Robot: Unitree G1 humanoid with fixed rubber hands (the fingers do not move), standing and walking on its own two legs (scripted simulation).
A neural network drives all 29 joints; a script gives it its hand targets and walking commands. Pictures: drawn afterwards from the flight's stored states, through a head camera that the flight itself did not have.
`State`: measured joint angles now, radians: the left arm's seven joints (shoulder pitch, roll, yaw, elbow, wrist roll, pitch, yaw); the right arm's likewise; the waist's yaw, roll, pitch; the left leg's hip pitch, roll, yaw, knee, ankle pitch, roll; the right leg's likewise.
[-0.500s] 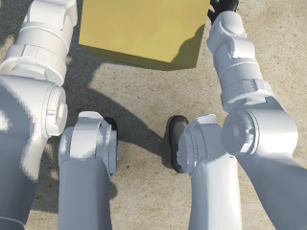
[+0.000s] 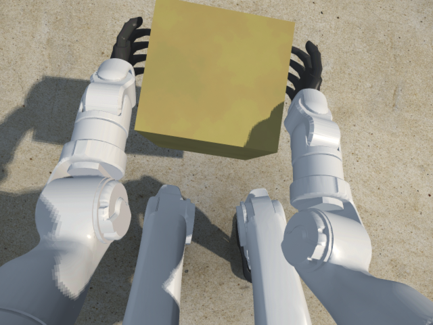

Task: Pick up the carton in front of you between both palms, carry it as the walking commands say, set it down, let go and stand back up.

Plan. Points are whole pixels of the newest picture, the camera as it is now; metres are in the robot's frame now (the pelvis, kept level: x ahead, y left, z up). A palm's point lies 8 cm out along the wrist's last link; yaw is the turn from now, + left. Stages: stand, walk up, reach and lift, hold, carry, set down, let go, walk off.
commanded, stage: reach and lift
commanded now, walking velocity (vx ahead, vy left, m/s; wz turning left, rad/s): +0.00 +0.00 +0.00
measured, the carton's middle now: (212, 98) +0.50 +0.03 -0.14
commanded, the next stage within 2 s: none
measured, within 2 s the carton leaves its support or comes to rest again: neither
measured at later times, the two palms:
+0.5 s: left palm (95, 39) +0.48 +0.17 +0.07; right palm (368, 64) +0.47 -0.13 +0.09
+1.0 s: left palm out of the picture +0.43 +0.16 +0.23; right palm out of the picture +0.43 -0.14 +0.24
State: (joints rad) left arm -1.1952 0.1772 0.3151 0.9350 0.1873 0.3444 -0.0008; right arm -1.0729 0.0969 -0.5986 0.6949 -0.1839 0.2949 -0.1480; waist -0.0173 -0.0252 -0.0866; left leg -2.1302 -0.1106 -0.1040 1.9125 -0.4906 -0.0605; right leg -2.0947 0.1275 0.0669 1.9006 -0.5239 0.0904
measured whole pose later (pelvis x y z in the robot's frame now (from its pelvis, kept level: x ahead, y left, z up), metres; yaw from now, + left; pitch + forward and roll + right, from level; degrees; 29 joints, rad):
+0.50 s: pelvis +0.04 +0.00 +0.12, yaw +1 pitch +37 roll -2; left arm -0.80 0.03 0.29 0.69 0.16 0.37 0.03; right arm -0.72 0.13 -0.45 0.56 -0.14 0.31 -0.12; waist -0.02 -0.03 -0.24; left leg -1.68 -0.10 -0.12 1.53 -0.51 -0.05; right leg -1.65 0.12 0.10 1.53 -0.53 0.07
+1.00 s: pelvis +0.09 -0.01 +0.26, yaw +2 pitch +20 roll +0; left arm -0.43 -0.08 0.30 0.61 0.20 0.34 0.03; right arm -0.42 0.17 -0.37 0.56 -0.19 0.29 -0.08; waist -0.01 -0.02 -0.20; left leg -0.91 -0.08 -0.13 0.95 -0.38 -0.03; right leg -0.90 0.09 0.14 0.95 -0.41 0.03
